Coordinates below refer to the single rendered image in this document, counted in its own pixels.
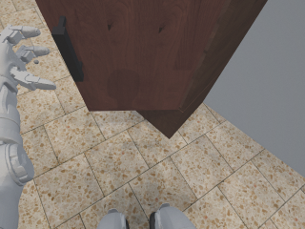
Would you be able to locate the right robot shin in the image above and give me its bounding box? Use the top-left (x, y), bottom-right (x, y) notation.
top-left (154, 202), bottom-right (170, 229)

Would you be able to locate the cupboard door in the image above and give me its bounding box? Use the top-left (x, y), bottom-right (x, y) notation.
top-left (35, 0), bottom-right (226, 112)

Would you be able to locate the robot left forearm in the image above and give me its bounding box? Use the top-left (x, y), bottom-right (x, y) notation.
top-left (0, 75), bottom-right (23, 147)

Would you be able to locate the robot left hand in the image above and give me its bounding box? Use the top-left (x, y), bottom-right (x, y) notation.
top-left (0, 24), bottom-right (56, 91)

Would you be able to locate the left robot thigh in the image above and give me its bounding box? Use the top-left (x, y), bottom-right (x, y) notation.
top-left (96, 212), bottom-right (127, 229)

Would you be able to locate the left robot upper arm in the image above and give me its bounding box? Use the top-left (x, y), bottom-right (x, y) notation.
top-left (0, 143), bottom-right (34, 229)

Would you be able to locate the handle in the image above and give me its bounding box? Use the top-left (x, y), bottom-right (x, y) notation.
top-left (51, 15), bottom-right (84, 82)

